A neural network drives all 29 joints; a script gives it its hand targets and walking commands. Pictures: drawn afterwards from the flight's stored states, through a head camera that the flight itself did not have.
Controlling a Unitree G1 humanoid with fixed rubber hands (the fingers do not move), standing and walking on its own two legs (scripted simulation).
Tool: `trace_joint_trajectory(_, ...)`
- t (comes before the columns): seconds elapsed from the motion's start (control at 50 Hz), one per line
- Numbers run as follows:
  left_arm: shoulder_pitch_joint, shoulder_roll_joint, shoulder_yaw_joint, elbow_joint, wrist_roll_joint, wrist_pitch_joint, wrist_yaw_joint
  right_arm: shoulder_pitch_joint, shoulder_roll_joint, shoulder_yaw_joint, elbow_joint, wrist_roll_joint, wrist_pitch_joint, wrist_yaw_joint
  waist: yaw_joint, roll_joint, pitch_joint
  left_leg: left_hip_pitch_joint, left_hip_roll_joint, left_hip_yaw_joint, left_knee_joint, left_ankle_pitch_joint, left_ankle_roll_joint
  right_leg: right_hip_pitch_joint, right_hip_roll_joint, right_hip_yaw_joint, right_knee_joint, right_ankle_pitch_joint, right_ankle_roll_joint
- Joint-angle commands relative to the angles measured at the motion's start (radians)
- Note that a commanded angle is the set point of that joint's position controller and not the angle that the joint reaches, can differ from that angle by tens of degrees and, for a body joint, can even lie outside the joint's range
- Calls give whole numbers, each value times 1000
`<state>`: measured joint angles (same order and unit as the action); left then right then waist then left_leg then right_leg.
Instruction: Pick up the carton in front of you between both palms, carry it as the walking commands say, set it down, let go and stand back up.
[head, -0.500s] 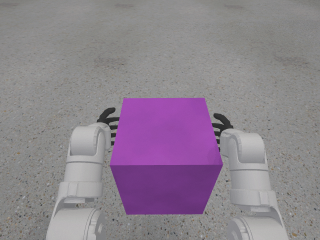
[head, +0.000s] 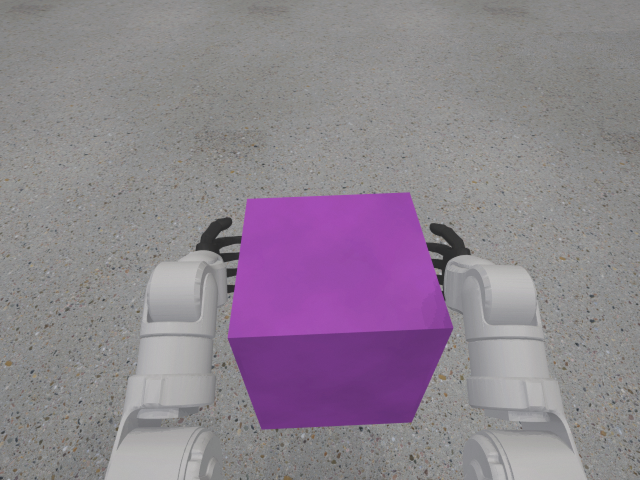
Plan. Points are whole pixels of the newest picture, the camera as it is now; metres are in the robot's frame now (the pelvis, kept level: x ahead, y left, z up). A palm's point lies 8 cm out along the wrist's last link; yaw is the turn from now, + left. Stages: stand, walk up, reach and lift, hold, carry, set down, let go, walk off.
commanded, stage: carry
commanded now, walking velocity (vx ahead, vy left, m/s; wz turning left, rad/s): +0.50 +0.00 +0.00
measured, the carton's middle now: (332, 315) +0.34 +0.00 +0.03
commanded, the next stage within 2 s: none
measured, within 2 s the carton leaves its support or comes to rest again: neither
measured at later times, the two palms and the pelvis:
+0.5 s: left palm (211, 159) +0.59 +0.20 +0.10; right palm (395, 167) +0.57 -0.10 +0.10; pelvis +0.29 +0.05 +0.02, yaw -2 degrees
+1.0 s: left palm (258, 91) +0.84 +0.16 +0.10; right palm (399, 96) +0.85 -0.14 +0.09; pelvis +0.59 +0.00 +0.02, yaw +1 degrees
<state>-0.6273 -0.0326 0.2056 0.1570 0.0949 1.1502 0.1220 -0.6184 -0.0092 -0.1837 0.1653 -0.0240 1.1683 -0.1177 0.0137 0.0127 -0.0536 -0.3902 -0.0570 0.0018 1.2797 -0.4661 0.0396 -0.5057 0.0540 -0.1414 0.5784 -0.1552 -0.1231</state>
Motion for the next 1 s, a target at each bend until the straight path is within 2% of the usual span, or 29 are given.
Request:
trace_joint_trajectory(0.0, -728, -1125, -680, -149, -493, -7, -248, -756, 1112, 614, -185, 378, -31, 221, 4, -30, -430, -315, 91, -51, 34, 71, -3, 553, -338, 518, -242, 52, -124)
trace_joint_trajectory(0.02, -745, -1136, -692, -170, -515, -8, -249, -737, 1113, 613, -194, 370, -32, 209, -7, -34, -423, -280, 98, -36, -11, 83, -7, 502, -318, 474, -263, 12, -105)
trace_joint_trajectory(0.06, -721, -1129, -696, -182, -526, -9, -251, -682, 1103, 615, -195, 348, -34, 192, -12, -72, -423, -278, 114, -6, -107, 112, -22, 488, -304, 401, -284, 55, -94)
trace_joint_trajectory(0.12, -640, -1104, -684, -166, -507, -4, -257, -617, 1092, 626, -193, 324, -33, 183, -1, -100, -413, -317, 138, 28, -282, 169, -54, 548, -311, 329, -304, 232, -95)
trace_joint_trajectory(0.16, -587, -1092, -677, -163, -486, 2, -261, -585, 1097, 644, -202, 321, -30, 186, 2, -114, -391, -305, 141, 56, -415, 240, -67, 580, -288, 264, -311, 328, -68)
trace_joint_trajectory(0.3, -321, -1057, -660, -200, -386, 40, -273, -427, 1112, 700, -291, 325, 9, 224, 14, -172, -303, -174, 70, 161, -815, 422, -62, 691, -240, 111, -278, 575, 12)
trace_joint_trajectory(0.34, -241, -1053, -670, -223, -364, 46, -276, -359, 1115, 711, -310, 322, 22, 241, 9, -170, -312, -14, 43, 215, -946, 472, -52, 668, -223, 58, -164, 640, 40)
trace_joint_trajectory(0.36, -213, -1053, -682, -244, -360, 48, -278, -321, 1114, 714, -316, 319, 27, 250, -5, -141, -353, 191, 46, 228, -968, 478, -37, 560, -207, 20, -53, 612, 66)
trace_joint_trajectory(0.38, -195, -1045, -694, -268, -356, 50, -281, -267, 1109, 713, -317, 312, 30, 258, -24, -97, -413, 431, 154, 112, -930, 432, -2, 377, -198, 15, 94, 396, 102)
trace_joint_trajectory(0.4, -204, -1057, -718, -300, -368, 59, -286, -236, 1081, 699, -322, 289, 29, 262, -30, 117, -499, 673, 414, -256, -886, 498, 112, 106, -131, 5, 374, 68, 136)
trace_joint_trajectory(0.42, -200, -1074, -738, -329, -373, 64, -294, -205, 1087, 706, -326, 278, 23, 265, -39, 300, -469, 781, 490, -474, -951, 517, 220, -191, -32, 58, 529, -337, 144)
trace_joint_trajectory(0.44, -206, -1094, -756, -352, -384, 59, -300, -183, 1098, 718, -376, 281, 21, 268, -36, 223, -419, 724, 493, -433, -963, 515, 222, -257, -80, 120, 637, -367, 121)
trace_joint_trajectory(0.48, -175, -1110, -782, -406, -395, 41, -304, -181, 1121, 754, -471, 289, 12, 272, -33, 64, -357, 567, 444, -275, -1013, 490, 150, -219, -158, 148, 563, -273, 111)
trace_joint_trajectory(0.5, -146, -1097, -787, -428, -392, 37, -299, -163, 1150, 763, -487, 304, 10, 277, -29, 44, -331, 481, 418, -198, -1058, 420, 117, -168, -182, 150, 476, -229, 117)
trace_joint_trajectory(0.52, -113, -1086, -799, -457, -388, 35, -293, -122, 1149, 766, -502, 308, 7, 281, -29, 73, -323, 445, 391, -131, -1084, 397, 105, -128, -172, 116, 418, -191, 127)
trace_joint_trajectory(0.56, -41, -1080, -819, -485, -378, 33, -286, -47, 1117, 768, -516, 310, 8, 288, -27, 123, -306, 411, 356, -54, -1113, 363, 107, -96, -162, 79, 308, -139, 146)
trace_joint_trajectory(0.64, 58, -1013, -813, -500, -360, 48, -279, 21, 1032, 771, -544, 317, 27, 294, -31, 133, -221, 381, 312, 46, -1119, 431, 88, -58, -146, 4, 69, -11, 155)
trace_joint_trajectory(0.72, 84, -963, -801, -488, -358, 74, -283, 50, 977, 761, -530, 300, 48, 291, -37, 145, -139, 379, 305, 84, -1095, 490, 61, -22, -128, -37, -50, 83, 136)
trace_joint_trajectory(0.76, 83, -947, -792, -476, -359, 83, -286, 43, 961, 761, -521, 296, 57, 290, -35, 149, -119, 372, 305, 100, -1050, 480, 48, 39, -121, -58, -88, 78, 125)
trace_joint_trajectory(0.8, 94, -936, -778, -448, -354, 87, -287, 22, 951, 766, -510, 294, 64, 287, -13, 98, -159, 288, 253, 178, -847, 560, 14, 271, -68, -127, -135, 1, 111)
trace_joint_trajectory(0.82, 106, -932, -769, -427, -351, 87, -288, 25, 940, 765, -500, 292, 67, 286, 1, 40, -221, 168, 225, 207, -666, 545, -19, 475, -117, -55, -131, -42, 102)
trace_joint_trajectory(0.84, 113, -918, -748, -395, -335, 81, -290, 0, 946, 778, -512, 301, 74, 285, 15, -199, -296, -70, 122, 200, -359, 359, -81, 665, -376, 383, -252, -195, -7)
trace_joint_trajectory(0.86, 120, -946, -750, -377, -342, 73, -292, -25, 958, 783, -524, 310, 75, 289, 20, -376, -332, -264, 39, 133, -151, -2, -89, 758, -486, 648, -367, -111, -91)
trace_joint_trajectory(0.88, 88, -986, -762, -409, -360, 66, -296, -46, 999, 792, -518, 317, 65, 293, 8, -282, -321, -312, 100, 33, -27, -30, -56, 730, -491, 588, -350, 8, -97)
trace_joint_trajectory(0.9, 72, -1030, -775, -429, -373, 57, -300, -53, 1033, 794, -523, 323, 53, 297, 7, -187, -321, -305, 147, 7, -6, -2, -35, 664, -462, 496, -329, 69, -80)
trace_joint_trajectory(0.92, 52, -1060, -788, -446, -383, 48, -303, -49, 1060, 796, -522, 322, 40, 297, 0, -98, -308, -290, 184, -8, -55, 64, -27, 593, -439, 411, -338, 54, -44)
trace_joint_trajectory(0.94, 44, -1080, -799, -455, -390, 39, -308, -32, 1075, 798, -519, 317, 29, 295, -7, -74, -298, -249, 206, -13, -138, 124, -28, 528, -415, 332, -368, 15, -11)
trace_joint_trajectory(0.96, 48, -1089, -806, -455, -394, 31, -312, -14, 1079, 805, -517, 306, 20, 290, -8, -89, -295, -212, 197, 16, -199, 163, -31, 489, -396, 264, -389, -26, 9)
trace_joint_trajectory(0.98, 60, -1081, -806, -454, -396, 27, -314, 8, 1097, 808, -502, 299, 13, 286, -6, -110, -280, -187, 186, 43, -269, 175, -36, 460, -384, 207, -403, 6, 14)
